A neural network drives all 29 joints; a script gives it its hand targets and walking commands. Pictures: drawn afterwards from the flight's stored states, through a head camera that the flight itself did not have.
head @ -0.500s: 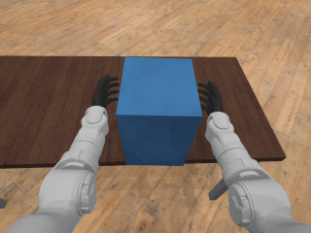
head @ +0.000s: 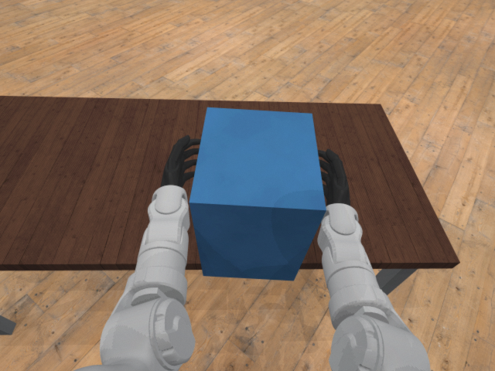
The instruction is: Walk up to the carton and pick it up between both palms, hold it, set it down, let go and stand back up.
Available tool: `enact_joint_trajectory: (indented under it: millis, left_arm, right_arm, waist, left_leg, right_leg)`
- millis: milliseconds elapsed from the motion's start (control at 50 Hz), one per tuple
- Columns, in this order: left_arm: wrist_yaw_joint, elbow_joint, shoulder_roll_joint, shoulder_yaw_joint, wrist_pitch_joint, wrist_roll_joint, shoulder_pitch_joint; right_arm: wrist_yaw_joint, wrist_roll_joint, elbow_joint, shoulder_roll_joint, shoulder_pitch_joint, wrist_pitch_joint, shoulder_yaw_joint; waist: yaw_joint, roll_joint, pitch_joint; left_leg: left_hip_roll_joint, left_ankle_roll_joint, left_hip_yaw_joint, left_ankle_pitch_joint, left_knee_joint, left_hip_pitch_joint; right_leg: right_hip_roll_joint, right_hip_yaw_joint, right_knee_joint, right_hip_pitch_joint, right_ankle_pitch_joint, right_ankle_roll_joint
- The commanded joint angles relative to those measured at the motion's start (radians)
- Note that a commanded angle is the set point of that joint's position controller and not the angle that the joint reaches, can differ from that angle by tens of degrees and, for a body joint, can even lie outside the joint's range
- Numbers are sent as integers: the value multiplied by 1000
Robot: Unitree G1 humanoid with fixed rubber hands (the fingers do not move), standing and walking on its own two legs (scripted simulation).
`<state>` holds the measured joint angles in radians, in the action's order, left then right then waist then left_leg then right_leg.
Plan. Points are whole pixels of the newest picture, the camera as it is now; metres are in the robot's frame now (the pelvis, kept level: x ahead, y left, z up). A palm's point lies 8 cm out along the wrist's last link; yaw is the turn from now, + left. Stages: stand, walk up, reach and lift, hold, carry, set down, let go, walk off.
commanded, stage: reach and lift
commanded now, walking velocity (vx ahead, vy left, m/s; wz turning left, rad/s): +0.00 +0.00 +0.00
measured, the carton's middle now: (253, 200) +0.40 +0.03 +0.02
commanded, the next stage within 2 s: none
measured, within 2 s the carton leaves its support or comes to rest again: leaves its support in 1.32 s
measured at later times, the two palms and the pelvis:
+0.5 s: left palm (170, 187) +0.38 +0.17 +0.08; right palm (332, 201) +0.38 -0.10 +0.07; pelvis -0.01 +0.00 +0.00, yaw +1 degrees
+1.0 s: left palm (170, 186) +0.38 +0.17 +0.07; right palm (332, 201) +0.38 -0.10 +0.07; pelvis +0.00 +0.00 +0.00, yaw +2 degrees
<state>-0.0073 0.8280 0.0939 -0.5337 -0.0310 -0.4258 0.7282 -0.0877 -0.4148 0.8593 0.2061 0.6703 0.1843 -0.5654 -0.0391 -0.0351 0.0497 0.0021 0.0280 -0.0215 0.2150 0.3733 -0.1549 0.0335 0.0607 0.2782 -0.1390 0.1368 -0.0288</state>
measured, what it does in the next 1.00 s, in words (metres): stands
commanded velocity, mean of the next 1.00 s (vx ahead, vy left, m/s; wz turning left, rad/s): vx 0.00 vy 0.00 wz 0.00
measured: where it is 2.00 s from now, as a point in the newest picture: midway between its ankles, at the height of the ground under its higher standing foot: outside the picture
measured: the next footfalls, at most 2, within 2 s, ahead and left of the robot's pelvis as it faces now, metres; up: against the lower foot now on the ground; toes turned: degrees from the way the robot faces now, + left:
none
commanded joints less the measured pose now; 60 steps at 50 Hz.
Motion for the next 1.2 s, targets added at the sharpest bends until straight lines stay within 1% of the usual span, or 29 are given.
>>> enact_joint_trajectory:
  millis: [0, 40, 100, 120, 140, 220, 260, 300, 340, 400, 420, 440, 500, 520, 540, 600, 640, 660, 740, 760, 860, 880, 920, 1020, 1060, 1100, 1140, 1160, 1180]
  left_arm:
    - [-131, -23, 422, 266, 33, -8, 388]
    - [-133, -47, 432, 289, 42, 2, 397]
    - [-132, -80, 451, 314, 52, 10, 399]
    - [-132, -68, 452, 311, 55, 5, 392]
    - [-132, -73, 460, 321, 56, 10, 402]
    - [-134, -80, 459, 312, 71, -2, 386]
    - [-138, -74, 460, 307, 77, -7, 383]
    - [-137, -78, 456, 303, 74, -6, 400]
    - [-137, -51, 456, 290, 76, -14, 394]
    - [-136, -49, 460, 286, 71, -16, 408]
    - [-135, -44, 461, 280, 71, -20, 402]
    - [-136, -41, 461, 277, 72, -20, 400]
    - [-140, -49, 454, 270, 65, -15, 410]
    - [-141, -45, 456, 271, 63, -18, 408]
    - [-140, -44, 464, 277, 61, -11, 403]
    - [-138, -40, 465, 276, 56, -16, 394]
    - [-138, -46, 468, 283, 55, -11, 388]
    - [-137, -39, 466, 283, 55, -14, 381]
    - [-140, -36, 474, 296, 70, -12, 359]
    - [-143, -33, 474, 293, 74, -11, 351]
    - [-138, -62, 481, 322, 78, 0, 380]
    - [-138, -55, 476, 316, 77, -3, 383]
    - [-138, -52, 479, 314, 79, -2, 381]
    - [-138, -48, 472, 297, 77, -12, 385]
    - [-133, -65, 479, 309, 70, -5, 396]
    - [-128, -62, 489, 325, 60, 3, 421]
    - [-119, -72, 504, 340, 43, 7, 443]
    - [-115, -78, 510, 349, 32, 15, 459]
    - [-110, -95, 502, 360, 14, 19, 484]
  right_arm:
    - [131, -34, -10, 428, 473, 37, 332]
    - [128, -31, -1, 417, 465, 44, 333]
    - [126, -19, 0, 411, 459, 56, 337]
    - [126, -18, 10, 415, 457, 57, 339]
    - [126, -21, 5, 416, 462, 59, 333]
    - [127, -25, -6, 405, 460, 59, 322]
    - [126, -24, 8, 407, 446, 53, 315]
    - [126, -33, -4, 409, 463, 54, 303]
    - [130, -38, -7, 402, 470, 52, 291]
    - [132, -48, -8, 411, 480, 56, 285]
    - [132, -49, -19, 410, 488, 56, 286]
    - [132, -51, -16, 405, 484, 55, 280]
    - [130, -50, -13, 425, 476, 53, 300]
    - [130, -48, -19, 435, 477, 54, 310]
    - [128, -46, -19, 430, 475, 59, 314]
    - [124, -38, -12, 438, 471, 66, 330]
    - [121, -29, -21, 439, 471, 73, 341]
    - [120, -28, -16, 438, 473, 76, 346]
    - [114, -13, -8, 424, 463, 82, 356]
    - [113, -13, -14, 422, 465, 82, 362]
    - [110, -5, 3, 408, 462, 84, 354]
    - [110, -5, 2, 409, 468, 85, 357]
    - [110, -9, 1, 404, 469, 84, 346]
    - [108, -12, 1, 396, 474, 88, 343]
    - [108, -12, -8, 398, 486, 99, 351]
    - [109, -17, -18, 396, 515, 114, 342]
    - [109, -20, -35, 395, 547, 137, 347]
    - [108, -28, -37, 389, 560, 152, 345]
    - [107, -32, -32, 399, 561, 166, 352]
  waist:
    - [-23, 48, -417]
    - [-6, 57, -410]
    - [3, 71, -434]
    - [-1, 68, -428]
    - [8, 74, -445]
    - [6, 81, -432]
    - [12, 91, -409]
    - [11, 88, -411]
    - [11, 83, -395]
    - [10, 78, -403]
    - [4, 70, -407]
    - [7, 76, -396]
    - [1, 49, -407]
    - [-3, 50, -411]
    - [4, 52, -428]
    - [-8, 57, -421]
    - [-4, 54, -429]
    - [-8, 52, -419]
    - [-2, 66, -395]
    - [-5, 56, -382]
    - [11, 72, -406]
    - [3, 72, -406]
    - [7, 74, -397]
    - [5, 71, -404]
    - [1, 69, -442]
    - [7, 76, -470]
    - [1, 82, -523]
    - [8, 80, -547]
    - [6, 75, -579]
  left_leg:
    - [0, -77, -89, -453, -31, -33]
    - [-4, -84, -87, -481, -25, -11]
    - [-7, -91, -84, -514, -16, 31]
    - [-7, -89, -84, -500, -21, 32]
    - [-6, -91, -85, -485, -22, 41]
    - [-6, -92, -88, -451, -38, 37]
    - [-3, -89, -94, -408, -49, 25]
    - [-5, -82, -95, -371, -60, 13]
    - [-4, -79, -99, -336, -71, 10]
    - [-6, -79, -98, -331, -68, 18]
    - [-7, -75, -99, -338, -67, 18]
    - [-7, -78, -98, -342, -69, 13]
    - [-3, -65, -106, -339, -72, -5]
    - [-2, -66, -106, -352, -70, -10]
    - [-3, -67, -103, -369, -66, -2]
    - [-4, -67, -103, -396, -58, -3]
    - [-6, -66, -101, -415, -54, 0]
    - [-7, -65, -101, -421, -51, -1]
    - [-5, -66, -99, -418, -51, 3]
    - [-7, -63, -98, -412, -55, 0]
    - [-12, -72, -93, -421, -50, 29]
    - [-14, -74, -92, -425, -49, 29]
    - [-14, -72, -93, -406, -53, 26]
    - [-12, -67, -97, -385, -60, 24]
    - [-13, -71, -97, -407, -57, 31]
    - [-15, -74, -96, -406, -54, 32]
    - [-20, -82, -94, -451, -40, 56]
    - [-21, -88, -92, -473, -33, 68]
    - [-21, -88, -94, -495, -27, 71]
  right_leg:
    - [-13, 29, 43, 363, -304, 44]
    - [-12, 36, 41, 347, -308, 44]
    - [-8, 42, 35, 327, -299, 43]
    - [-8, 43, 31, 326, -285, 43]
    - [-10, 43, 27, 321, -269, 42]
    - [-13, 51, 15, 327, -246, 43]
    - [-16, 50, 8, 333, -212, 42]
    - [-18, 53, 4, 328, -174, 44]
    - [-22, 53, -4, 317, -143, 45]
    - [-19, 57, -6, 305, -123, 44]
    - [-19, 58, -7, 308, -132, 46]
    - [-19, 58, -8, 307, -139, 44]
    - [-20, 52, -2, 337, -168, 51]
    - [-21, 50, 4, 350, -195, 55]
    - [-20, 52, 7, 349, -212, 54]
    - [-18, 52, 10, 359, -233, 54]
    - [-18, 49, 14, 358, -259, 54]
    - [-17, 51, 16, 356, -262, 54]
    - [-19, 49, 11, 349, -264, 51]
    - [-19, 51, 6, 350, -253, 50]
    - [-16, 59, -3, 307, -215, 42]
    - [-16, 57, -4, 301, -214, 40]
    - [-15, 55, -8, 306, -197, 40]
    - [-18, 56, -12, 310, -197, 41]
    - [-15, 61, -7, 311, -221, 38]
    - [-16, 63, -7, 297, -213, 37]
    - [-12, 69, -1, 288, -232, 35]
    - [-8, 76, 0, 275, -248, 34]
    - [-7, 75, 5, 283, -275, 36]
